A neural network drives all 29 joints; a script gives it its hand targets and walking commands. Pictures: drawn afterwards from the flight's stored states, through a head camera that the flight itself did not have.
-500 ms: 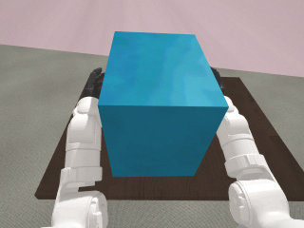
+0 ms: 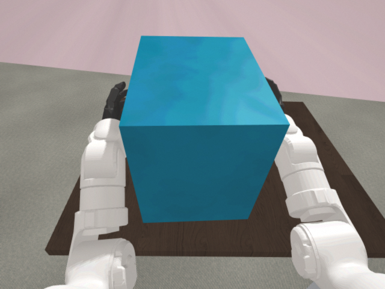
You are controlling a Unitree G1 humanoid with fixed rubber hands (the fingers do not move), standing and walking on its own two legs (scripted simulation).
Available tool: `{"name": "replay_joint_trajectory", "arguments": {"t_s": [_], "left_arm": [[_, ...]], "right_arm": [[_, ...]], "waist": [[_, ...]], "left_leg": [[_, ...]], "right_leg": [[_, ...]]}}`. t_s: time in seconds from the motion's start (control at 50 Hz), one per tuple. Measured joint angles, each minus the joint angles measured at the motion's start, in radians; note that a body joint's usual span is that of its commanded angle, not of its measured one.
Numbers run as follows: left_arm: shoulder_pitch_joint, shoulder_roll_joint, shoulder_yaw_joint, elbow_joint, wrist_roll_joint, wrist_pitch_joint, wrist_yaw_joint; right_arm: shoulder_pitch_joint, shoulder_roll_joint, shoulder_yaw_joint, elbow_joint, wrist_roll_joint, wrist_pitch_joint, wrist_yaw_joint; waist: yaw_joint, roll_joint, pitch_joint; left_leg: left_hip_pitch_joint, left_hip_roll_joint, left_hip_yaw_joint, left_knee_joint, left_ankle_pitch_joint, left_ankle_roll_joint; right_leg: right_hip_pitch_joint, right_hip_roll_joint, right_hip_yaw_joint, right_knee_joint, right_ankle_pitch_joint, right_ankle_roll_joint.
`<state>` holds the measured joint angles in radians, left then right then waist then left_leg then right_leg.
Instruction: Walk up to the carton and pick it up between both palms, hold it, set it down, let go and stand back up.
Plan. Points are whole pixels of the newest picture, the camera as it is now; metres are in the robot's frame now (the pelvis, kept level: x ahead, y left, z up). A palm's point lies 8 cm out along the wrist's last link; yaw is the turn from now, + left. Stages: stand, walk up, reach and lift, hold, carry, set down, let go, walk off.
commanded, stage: hold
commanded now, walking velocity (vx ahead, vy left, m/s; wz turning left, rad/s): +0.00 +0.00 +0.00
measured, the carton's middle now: (194, 127) +0.38 -0.01 +0.18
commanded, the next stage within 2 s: none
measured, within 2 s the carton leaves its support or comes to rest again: neither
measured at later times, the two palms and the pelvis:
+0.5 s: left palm (109, 116) +0.36 +0.15 +0.23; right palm (273, 108) +0.37 -0.17 +0.23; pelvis +0.00 +0.00 +0.00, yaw +0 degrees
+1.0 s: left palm (110, 117) +0.36 +0.15 +0.22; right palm (273, 108) +0.37 -0.17 +0.23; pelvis +0.00 +0.00 +0.00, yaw +0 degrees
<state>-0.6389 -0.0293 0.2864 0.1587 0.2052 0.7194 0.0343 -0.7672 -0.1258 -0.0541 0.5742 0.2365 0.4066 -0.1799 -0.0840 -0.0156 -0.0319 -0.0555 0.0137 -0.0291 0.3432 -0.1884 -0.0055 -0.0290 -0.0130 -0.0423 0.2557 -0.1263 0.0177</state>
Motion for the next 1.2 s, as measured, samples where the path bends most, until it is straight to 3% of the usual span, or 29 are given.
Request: {"name": "replay_joint_trajectory", "arguments": {"t_s": [0.58, 1.2], "left_arm": [[-0.062, 0.015, 0.037, 0.043, 0.000, 0.051, -0.019], [-0.029, 0.012, 0.025, -0.019, -0.003, 0.074, -0.024]], "right_arm": [[-0.076, -0.005, -0.012, 0.047, 0.011, 0.066, -0.015], [-0.049, -0.009, 0.004, -0.021, 0.042, 0.096, -0.033]], "waist": [[0.013, 0.006, -0.034], [0.008, 0.009, -0.033]], "left_leg": [[-0.011, -0.001, -0.006, 0.002, 0.005, -0.004], [-0.012, 0.001, -0.011, 0.002, 0.000, -0.007]], "right_leg": [[-0.017, 0.004, 0.007, 0.018, -0.004, -0.004], [-0.019, 0.010, 0.016, 0.020, -0.010, -0.007]]}}
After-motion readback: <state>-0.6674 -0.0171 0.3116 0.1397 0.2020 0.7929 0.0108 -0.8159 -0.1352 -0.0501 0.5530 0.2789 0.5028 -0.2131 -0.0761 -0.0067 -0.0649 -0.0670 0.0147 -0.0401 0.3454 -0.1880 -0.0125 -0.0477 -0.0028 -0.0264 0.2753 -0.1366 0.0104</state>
